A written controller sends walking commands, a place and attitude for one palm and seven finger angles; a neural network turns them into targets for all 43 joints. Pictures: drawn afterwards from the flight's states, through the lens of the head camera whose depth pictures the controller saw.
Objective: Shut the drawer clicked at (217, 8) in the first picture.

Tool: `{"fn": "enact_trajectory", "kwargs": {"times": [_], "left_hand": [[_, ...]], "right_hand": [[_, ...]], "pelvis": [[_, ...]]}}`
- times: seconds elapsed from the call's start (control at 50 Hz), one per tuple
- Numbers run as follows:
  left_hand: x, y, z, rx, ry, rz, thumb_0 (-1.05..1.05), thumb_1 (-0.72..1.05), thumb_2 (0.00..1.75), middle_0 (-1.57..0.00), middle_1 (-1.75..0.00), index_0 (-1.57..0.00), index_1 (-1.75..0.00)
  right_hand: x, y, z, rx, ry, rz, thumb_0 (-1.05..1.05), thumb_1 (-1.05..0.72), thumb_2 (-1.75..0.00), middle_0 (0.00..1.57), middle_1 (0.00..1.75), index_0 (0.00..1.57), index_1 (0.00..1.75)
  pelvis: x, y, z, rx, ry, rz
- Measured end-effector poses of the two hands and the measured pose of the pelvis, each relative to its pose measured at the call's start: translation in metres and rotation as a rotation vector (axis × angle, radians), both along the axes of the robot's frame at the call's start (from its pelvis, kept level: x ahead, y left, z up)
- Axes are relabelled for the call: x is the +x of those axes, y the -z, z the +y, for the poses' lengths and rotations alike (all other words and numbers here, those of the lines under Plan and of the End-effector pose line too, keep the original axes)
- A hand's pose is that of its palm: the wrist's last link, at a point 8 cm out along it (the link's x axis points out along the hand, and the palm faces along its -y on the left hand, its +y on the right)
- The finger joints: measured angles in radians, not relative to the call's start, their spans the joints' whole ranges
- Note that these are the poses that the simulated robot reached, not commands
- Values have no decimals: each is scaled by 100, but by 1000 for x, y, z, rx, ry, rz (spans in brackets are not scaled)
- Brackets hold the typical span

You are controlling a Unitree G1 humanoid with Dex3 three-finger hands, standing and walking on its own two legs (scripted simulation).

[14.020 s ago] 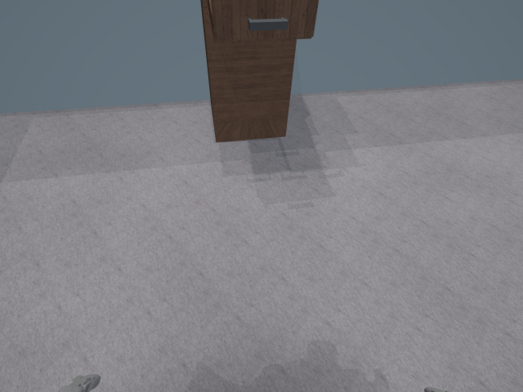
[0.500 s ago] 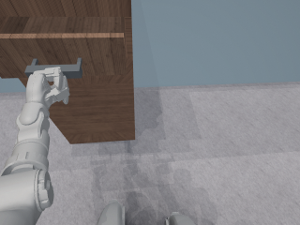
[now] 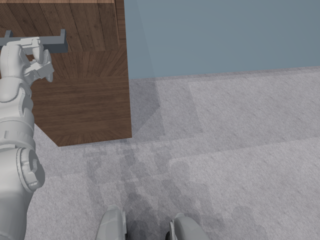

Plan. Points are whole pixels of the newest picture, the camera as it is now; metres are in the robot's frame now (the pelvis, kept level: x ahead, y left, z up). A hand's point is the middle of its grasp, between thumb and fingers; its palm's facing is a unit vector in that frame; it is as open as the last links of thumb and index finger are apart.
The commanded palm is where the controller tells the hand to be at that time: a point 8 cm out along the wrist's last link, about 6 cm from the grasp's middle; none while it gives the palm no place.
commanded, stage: push the drawer shut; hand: left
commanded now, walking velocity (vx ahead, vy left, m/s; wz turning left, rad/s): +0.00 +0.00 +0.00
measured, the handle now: (36, 39) +0.58 +0.27 +0.10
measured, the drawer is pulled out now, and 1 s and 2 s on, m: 0.03 0.00 0.00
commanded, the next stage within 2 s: pull the fist back off the drawer in 0.62 s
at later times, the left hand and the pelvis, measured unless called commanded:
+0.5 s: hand (43, 53) +0.54 +0.25 +0.10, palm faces +0.08 -1.00 -0.04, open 3.3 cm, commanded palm +0.57 +0.27 +0.10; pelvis -0.01 +0.00 -0.01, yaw -1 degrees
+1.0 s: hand (44, 53) +0.54 +0.25 +0.10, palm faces +0.10 -0.99 -0.04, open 3.3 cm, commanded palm +0.55 +0.26 +0.10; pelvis -0.02 +0.01 -0.01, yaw +0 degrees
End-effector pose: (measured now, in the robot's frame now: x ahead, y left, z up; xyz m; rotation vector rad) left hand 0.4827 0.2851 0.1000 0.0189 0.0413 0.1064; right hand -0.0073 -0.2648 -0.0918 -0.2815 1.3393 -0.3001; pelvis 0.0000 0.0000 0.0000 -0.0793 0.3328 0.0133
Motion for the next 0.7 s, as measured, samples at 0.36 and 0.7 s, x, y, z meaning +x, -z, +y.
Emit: {"fn": "enact_trajectory", "kwargs": {"times": [0.36,0.7], "left_hand": [[30,-1,10,10,9,21,4,65,91,-140,-160,-140,-160],[33,-1,16,15,23,17,4,59,90,-140,-160,-143,-160]], "right_hand": [[-22,1,9,-3,17,75,1,-90,-89,20,30,20,30],[-29,1,11,-45,-8,48,0,-90,-89,20,30,20,30]], "pelvis": [[0,8,3,-19,6,51],[-13,15,8,-36,1,71]]}}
